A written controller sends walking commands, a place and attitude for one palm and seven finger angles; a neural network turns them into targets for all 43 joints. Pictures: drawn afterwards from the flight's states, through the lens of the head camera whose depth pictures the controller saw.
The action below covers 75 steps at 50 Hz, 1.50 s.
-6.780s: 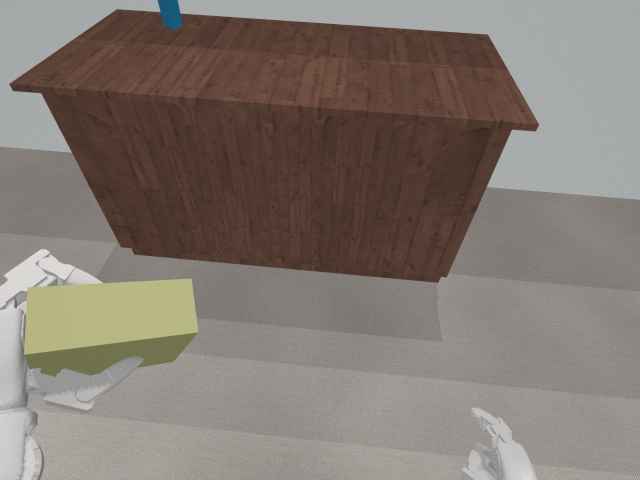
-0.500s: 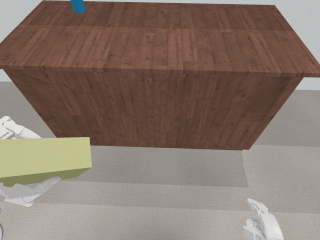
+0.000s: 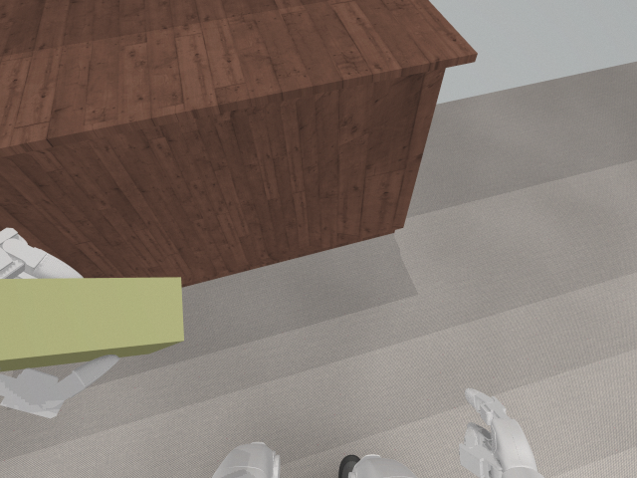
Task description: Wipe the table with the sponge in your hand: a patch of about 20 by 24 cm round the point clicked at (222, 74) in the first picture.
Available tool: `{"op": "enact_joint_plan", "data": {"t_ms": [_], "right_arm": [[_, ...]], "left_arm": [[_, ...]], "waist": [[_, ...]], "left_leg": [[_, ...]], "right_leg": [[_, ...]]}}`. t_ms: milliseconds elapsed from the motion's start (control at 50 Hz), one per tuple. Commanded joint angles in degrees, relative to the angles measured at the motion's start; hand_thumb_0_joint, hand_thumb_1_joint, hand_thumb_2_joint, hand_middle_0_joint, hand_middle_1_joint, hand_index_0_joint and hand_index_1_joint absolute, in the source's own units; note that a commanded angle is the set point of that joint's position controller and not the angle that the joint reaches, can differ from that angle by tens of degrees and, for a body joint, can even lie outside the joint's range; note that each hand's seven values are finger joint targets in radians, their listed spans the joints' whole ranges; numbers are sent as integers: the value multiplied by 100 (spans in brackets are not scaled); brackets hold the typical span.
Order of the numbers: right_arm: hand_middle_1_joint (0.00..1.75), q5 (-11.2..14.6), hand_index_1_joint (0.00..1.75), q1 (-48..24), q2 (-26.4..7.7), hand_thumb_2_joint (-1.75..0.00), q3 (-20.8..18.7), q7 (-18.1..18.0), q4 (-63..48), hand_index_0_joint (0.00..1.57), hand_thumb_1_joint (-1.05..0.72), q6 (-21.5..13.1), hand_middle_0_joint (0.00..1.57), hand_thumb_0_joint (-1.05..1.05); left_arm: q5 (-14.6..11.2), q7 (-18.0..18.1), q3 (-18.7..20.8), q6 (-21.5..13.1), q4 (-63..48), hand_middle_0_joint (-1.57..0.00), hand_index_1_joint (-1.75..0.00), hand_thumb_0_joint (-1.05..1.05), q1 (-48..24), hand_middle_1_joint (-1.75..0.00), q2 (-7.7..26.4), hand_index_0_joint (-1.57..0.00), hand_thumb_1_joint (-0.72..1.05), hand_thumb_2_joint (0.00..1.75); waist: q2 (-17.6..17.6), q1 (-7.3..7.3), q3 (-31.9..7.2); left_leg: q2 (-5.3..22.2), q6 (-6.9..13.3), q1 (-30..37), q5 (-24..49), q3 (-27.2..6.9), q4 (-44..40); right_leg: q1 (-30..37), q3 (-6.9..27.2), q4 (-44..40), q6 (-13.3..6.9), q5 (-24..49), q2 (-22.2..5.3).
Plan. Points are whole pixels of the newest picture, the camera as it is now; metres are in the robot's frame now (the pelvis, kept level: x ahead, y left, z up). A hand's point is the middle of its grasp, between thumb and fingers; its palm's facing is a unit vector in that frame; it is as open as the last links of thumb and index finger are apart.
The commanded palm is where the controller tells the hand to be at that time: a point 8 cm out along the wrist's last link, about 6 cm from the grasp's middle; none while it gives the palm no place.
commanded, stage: turn to face it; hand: left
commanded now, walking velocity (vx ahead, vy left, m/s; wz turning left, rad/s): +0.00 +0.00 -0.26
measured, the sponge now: (114, 322) +0.24 +0.19 +0.15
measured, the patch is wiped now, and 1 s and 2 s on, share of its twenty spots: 0.00 0.00 0.00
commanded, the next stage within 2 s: take the last steps up to it in 0.16 s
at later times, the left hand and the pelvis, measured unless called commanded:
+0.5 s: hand (69, 386) +0.18 +0.19 +0.17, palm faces +0.34 -0.85 -0.41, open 9.8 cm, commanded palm +0.12 +0.25 +0.18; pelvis -0.06 -0.02 -0.01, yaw -4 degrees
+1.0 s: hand (0, 370) +0.19 +0.25 +0.17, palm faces +0.39 -0.79 -0.47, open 9.8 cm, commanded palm +0.14 +0.29 +0.18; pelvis -0.03 +0.02 -0.01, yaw -2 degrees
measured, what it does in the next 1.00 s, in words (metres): steps on the spot: left foot, then right foot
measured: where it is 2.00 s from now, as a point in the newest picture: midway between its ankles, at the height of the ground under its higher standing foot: (280, 461)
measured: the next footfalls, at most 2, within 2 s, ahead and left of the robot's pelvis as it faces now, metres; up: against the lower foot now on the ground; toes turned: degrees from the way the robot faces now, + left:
left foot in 0.18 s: +0.01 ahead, +0.15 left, +0.00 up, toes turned +1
right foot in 0.38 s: +0.03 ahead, -0.10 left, +0.00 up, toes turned -8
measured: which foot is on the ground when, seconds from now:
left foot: up 0.00-0.16, down 0.18-0.40, up 0.42-0.76, down 0.78-1.00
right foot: down 0.00-0.22, up 0.24-0.36, down 0.38-1.00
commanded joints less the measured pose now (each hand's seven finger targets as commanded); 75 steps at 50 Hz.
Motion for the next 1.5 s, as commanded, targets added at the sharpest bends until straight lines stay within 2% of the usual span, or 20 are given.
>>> {"op": "enact_joint_plan", "data": {"t_ms": [0, 120, 200, 320, 340, 380, 400, 440, 500, 720, 800, 940, 960, 1000, 1020, 1140, 1260, 1300, 1340, 1480], "right_arm": [[30, 34, 30, -333, -488, -90, -210, -114, -892, 20, -90, -263, 20, 0], [30, 64, 30, -71, -649, -90, -268, -190, -906, 20, -90, -239, 20, 0], [30, 74, 30, -212, -737, -90, -298, -312, -963, 20, -90, -407, 20, 0], [30, 81, 30, -100, -772, -90, -284, -265, -727, 20, -90, -757, 20, 0], [30, 62, 30, -84, -723, -90, -267, -274, -686, 20, -90, -766, 20, 0], [30, 6, 30, -218, -618, -90, -270, -294, -682, 20, -90, -738, 20, 0], [30, 2, 30, -420, -781, -90, -352, -248, -676, 20, -90, -707, 20, 0], [30, -40, 30, -282, -537, -90, -191, -260, -519, 20, -90, -614, 20, 0], [30, -21, 30, -246, -477, -90, -184, -239, -525, 20, -90, -516, 20, 0], [30, -64, 30, 67, -550, -90, -287, -355, -577, 20, -90, -808, 20, 0], [30, -12, 30, 59, -669, -90, -386, -373, -516, 20, -90, -920, 20, 0], [30, -7, 30, -49, -648, -90, -309, -339, -311, 20, -90, -1042, 20, 0], [30, -3, 30, -70, -613, -90, -315, -332, -309, 20, -90, -1009, 20, 0], [30, 24, 30, -276, -547, -90, -322, -233, -459, 20, -90, -929, 20, 0], [30, 29, 30, -230, -629, -90, -412, -189, -384, 20, -90, -902, 20, 0], [30, -40, 30, -278, -377, -90, -208, -202, -423, 20, -90, -682, 20, 0], [30, -41, 30, -113, -441, -90, -356, -332, -627, 20, -90, -820, 20, 0], [30, 27, 30, 57, -697, -90, -492, -363, -649, 20, -90, -845, 20, 0], [30, -3, 30, -41, -618, -90, -445, -330, -570, 20, -90, -913, 20, 0], [30, 41, 30, -68, -554, -90, -360, -243, -471, 20, -90, -1090, 20, 0]], "left_arm": [[-108, 207, 1073, -289, -749, -120, -160, 0, 384, -160, 953, -120, 10, 130], [-5, 161, 660, -197, -855, -120, -160, 0, -156, -160, 820, -120, 10, 130], [132, 147, 709, -301, -1057, -120, -160, 0, -668, -160, 1002, -120, 10, 130], [247, 150, 83, -198, -686, -120, -160, 0, -1225, -160, 551, -120, 10, 130], [262, 177, 114, -212, -585, -120, -160, 0, -1328, -160, 583, -120, 10, 130], [226, 213, 369, -170, -472, -120, -160, 0, -1597, -160, 899, -120, 10, 130], [203, 203, 420, -203, -635, -120, -160, 0, -1731, -160, 1037, -120, 10, 130], [132, 161, 522, -271, -483, -120, -160, 0, -1106, -160, 981, -120, 10, 130], [126, 104, 596, -389, -375, -120, -160, 0, -531, -160, 857, -120, 10, 130], [179, 232, 257, -433, -582, -120, -160, 0, -1046, -160, 642, -120, 10, 130], [264, 213, 459, -606, -819, -120, -160, 0, -1300, -160, 941, -120, 10, 130], [225, 142, 249, -531, -415, -120, -160, 0, -1065, -160, 587, -120, 10, 130], [254, 145, 242, -507, -308, -120, -160, 0, -1111, -160, 592, -120, 10, 130], [182, 170, 566, -447, 44, -120, -160, 0, -1104, -160, 912, -120, 10, 130], [96, 107, 441, -494, -152, -120, -160, 0, -1376, -160, 801, -120, 10, 130], [158, 135, 654, -686, -525, -120, -160, 0, -670, -160, 796, -120, 10, 130], [179, 268, 504, -601, -989, -120, -160, 0, -881, -160, 665, -120, 10, 130], [144, 264, 406, -623, -1016, -120, -160, 0, -928, -160, 531, -120, 10, 130], [208, 234, 620, -666, -757, -120, -160, 0, -1055, -160, 876, -120, 10, 130], [65, 170, 488, -573, -1125, -120, -160, 0, -318, -160, 600, -120, 10, 130]], "waist": [[-651, 292, -2011], [-395, 166, -1807], [1702, 339, -1384], [1133, 199, -879], [693, 145, -900], [-1357, 189, -847], [-1110, 273, -833], [-252, 172, -779], [-433, 138, -1259], [-479, 115, -1362], [1693, 111, -1078], [1050, 230, -915], [502, 248, -1018], [-1689, 306, -1081], [-1233, 264, -938], [-835, 215, -1201], [-402, 192, -1426], [1484, 49, -1685], [1696, 67, -1473], [1433, 162, -1488]], "left_leg": [[44, 86, 96, -35, -69, -1146], [49, 357, 1621, 597, 28, -3221], [1993, 1275, 1126, 854, -1430, -4390], [1103, 852, 210, 540, -173, -3159], [794, 714, 20, -26, -20, -2724], [-125, 396, -564, -665, 351, -528], [-27, 358, -765, -435, -142, 370], [170, 316, -834, 329, -444, 814], [241, 274, -608, 600, -218, 13], [-127, 592, 1654, 422, 564, -3463], [1941, 1791, 1989, -156, -2148, -4680], [1033, 1141, 561, 577, -380, -3358], [779, 971, 114, 637, -112, -2461], [-130, 482, -1779, -399, 157, 583], [157, 371, -1616, -140, -442, 1085], [409, 344, -388, 688, 169, -994], [-61, 432, 1620, 1463, 961, -3310], [1346, 1086, 2979, 2326, -926, -3573], [2219, 1958, 2312, 1657, -2285, -4224], [1391, 1411, 1811, 2730, -325, -3865]], "right_leg": [[1632, 1743, -986, -471, 1657, -1655], [552, 1749, -1236, -12, -394, -1301], [-277, 364, 1443, 636, -1540, -118], [999, -533, 98, 669, -1132, -245], [1237, -183, -523, 525, -1125, -466], [732, 2775, -1977, -316, -2802, -2180], [685, 3566, -2430, -491, -3495, -2525], [586, 2700, -2183, -613, -2613, -2381], [1018, 1414, -1878, -417, -1139, -2125], [540, 843, -1232, -35, -2249, -1620], [-1283, -430, 2674, 582, -2208, -484], [1041, -995, 15, 636, -1157, -497], [1680, -516, -591, 470, -972, -763], [2392, 3326, -1673, -620, -848, -2998], [1829, 3336, -1893, -703, -1550, -3069], [1267, 351, -1154, -292, 941, -2196], [965, -13, -149, 158, 134, -1625], [-589, -765, 2050, 630, -1273, -780], [-1373, -292, 3757, 606, -2648, -798], [-388, -922, 1601, 691, -1375, -738]]}}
